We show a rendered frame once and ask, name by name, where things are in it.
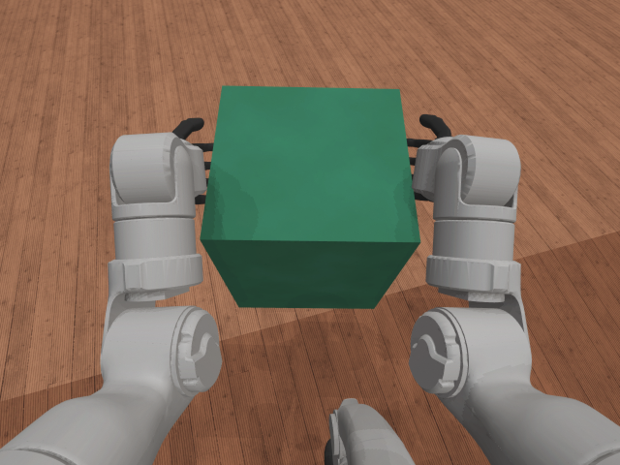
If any robot left hand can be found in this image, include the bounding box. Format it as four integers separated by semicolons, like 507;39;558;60
172;118;214;204

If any robot right hand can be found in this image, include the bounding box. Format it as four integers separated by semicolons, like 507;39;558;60
407;114;451;202

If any right robot thigh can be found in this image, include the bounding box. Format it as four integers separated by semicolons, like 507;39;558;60
329;404;416;465

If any left robot forearm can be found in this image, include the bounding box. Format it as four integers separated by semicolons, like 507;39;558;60
100;132;207;377

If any right robot forearm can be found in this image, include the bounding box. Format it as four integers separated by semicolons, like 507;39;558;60
412;135;532;368

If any left robot upper arm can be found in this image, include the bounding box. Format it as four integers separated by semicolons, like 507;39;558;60
0;305;222;465

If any right robot upper arm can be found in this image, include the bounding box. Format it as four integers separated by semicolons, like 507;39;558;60
409;307;620;465

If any carton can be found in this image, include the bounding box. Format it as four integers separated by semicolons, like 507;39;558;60
200;85;420;309

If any right robot shin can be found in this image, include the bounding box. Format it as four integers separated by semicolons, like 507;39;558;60
332;398;358;465

